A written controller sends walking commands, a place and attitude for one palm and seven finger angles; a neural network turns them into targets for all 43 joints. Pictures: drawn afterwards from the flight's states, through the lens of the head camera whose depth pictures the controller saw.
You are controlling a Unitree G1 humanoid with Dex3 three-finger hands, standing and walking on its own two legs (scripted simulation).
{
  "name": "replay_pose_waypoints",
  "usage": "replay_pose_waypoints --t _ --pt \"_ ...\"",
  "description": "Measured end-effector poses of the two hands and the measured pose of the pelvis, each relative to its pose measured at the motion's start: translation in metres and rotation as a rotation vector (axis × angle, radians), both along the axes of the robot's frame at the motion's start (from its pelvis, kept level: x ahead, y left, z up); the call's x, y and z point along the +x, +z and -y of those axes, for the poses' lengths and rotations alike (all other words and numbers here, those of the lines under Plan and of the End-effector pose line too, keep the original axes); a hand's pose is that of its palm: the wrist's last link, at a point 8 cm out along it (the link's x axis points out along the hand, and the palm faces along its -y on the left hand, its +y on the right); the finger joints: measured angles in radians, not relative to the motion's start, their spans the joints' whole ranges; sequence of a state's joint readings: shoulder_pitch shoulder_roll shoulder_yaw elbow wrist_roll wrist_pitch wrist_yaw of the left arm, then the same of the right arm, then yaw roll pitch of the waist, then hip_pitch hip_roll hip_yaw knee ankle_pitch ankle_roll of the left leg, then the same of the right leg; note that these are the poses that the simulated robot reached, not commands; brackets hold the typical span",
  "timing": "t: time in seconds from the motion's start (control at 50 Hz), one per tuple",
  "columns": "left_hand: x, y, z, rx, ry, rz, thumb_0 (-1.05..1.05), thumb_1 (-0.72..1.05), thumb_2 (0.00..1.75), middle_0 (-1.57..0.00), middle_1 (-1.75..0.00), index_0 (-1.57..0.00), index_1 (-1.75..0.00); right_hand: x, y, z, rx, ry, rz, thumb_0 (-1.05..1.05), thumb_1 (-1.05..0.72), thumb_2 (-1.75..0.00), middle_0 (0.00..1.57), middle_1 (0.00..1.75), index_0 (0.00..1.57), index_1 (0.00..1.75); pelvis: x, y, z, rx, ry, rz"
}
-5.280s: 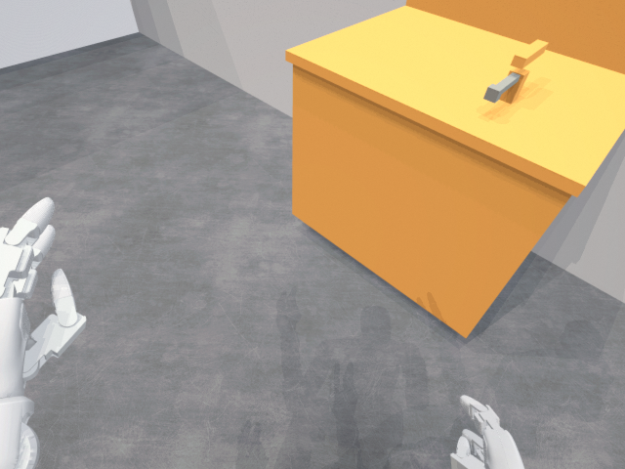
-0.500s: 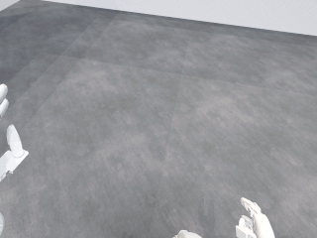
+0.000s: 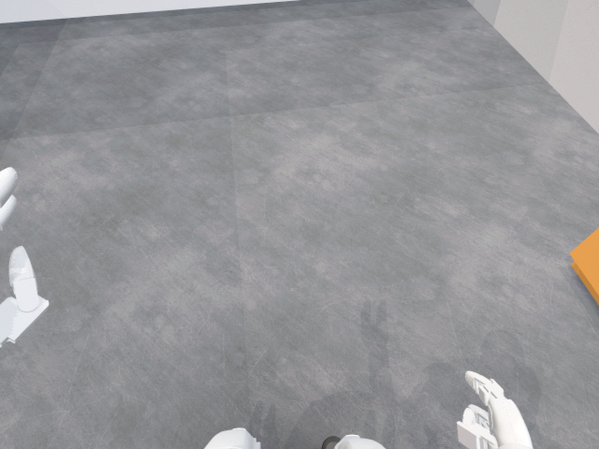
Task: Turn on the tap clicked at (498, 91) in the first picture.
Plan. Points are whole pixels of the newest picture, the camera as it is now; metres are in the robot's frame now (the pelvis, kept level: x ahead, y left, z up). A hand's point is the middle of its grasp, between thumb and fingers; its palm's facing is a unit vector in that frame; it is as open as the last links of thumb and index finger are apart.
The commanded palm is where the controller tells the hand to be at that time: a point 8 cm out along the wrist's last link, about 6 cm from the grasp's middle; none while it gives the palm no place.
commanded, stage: walk to a spot facing it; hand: left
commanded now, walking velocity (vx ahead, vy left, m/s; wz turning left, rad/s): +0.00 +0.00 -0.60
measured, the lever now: out of the picture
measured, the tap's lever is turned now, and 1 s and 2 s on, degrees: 0 0 0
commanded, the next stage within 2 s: none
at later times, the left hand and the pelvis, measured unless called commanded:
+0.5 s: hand (196, 312) +0.22 +0.10 +0.17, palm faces +0.05 -0.85 -0.53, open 7.4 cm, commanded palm +0.16 +0.18 +0.18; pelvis -0.07 -0.04 -0.01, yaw -18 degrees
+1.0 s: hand (291, 367) +0.17 +0.02 +0.18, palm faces -0.13 -0.87 -0.48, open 7.4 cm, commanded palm +0.15 +0.09 +0.18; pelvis -0.14 -0.05 -0.01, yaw -36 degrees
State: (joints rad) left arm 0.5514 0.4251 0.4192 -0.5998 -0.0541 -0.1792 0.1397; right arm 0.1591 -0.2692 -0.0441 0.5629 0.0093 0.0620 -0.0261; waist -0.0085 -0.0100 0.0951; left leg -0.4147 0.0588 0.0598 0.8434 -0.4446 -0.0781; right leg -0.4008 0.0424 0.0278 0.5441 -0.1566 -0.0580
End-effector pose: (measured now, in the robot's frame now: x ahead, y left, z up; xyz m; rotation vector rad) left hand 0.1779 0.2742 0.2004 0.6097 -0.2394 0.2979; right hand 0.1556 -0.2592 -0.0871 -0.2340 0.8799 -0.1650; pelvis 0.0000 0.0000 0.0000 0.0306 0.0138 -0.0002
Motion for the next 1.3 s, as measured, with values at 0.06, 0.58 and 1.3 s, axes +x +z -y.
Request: replay_pose_waypoints --t 0.06,0.58,1.3 --pt "-0.003 -0.005 -0.004 -0.044 -0.010 0.042 0.01 0.89 0.90 -0.21 -0.30 -0.22 -0.30 -0.011 0.009 0.005 -0.038 -0.016 0.028 0.01 -0.91 -0.90 0.20 0.29 0.19 0.29 -0.007 -0.002 -0.005 -0.006 -0.027 -0.004" --pt "0.009 -0.001 0.131 0.026 -0.400 -0.038 0.01 0.89 0.90 -0.21 -0.30 -0.22 -0.30 -0.181 -0.016 0.054 0.086 -0.353 -0.015 0.01 -0.91 -0.90 0.21 0.29 0.20 0.29 -0.083 0.000 0.036 -0.008 -0.358 0.011" --pt "-0.029 0.008 0.275 0.020 -0.747 0.001 0.01 0.88 0.90 -0.21 -0.30 -0.22 -0.30 -0.406 -0.009 0.092 0.047 -0.775 -0.041 0.01 -0.91 -0.90 0.20 0.29 0.19 0.29 -0.164 0.011 0.079 0.021 -0.745 0.000"
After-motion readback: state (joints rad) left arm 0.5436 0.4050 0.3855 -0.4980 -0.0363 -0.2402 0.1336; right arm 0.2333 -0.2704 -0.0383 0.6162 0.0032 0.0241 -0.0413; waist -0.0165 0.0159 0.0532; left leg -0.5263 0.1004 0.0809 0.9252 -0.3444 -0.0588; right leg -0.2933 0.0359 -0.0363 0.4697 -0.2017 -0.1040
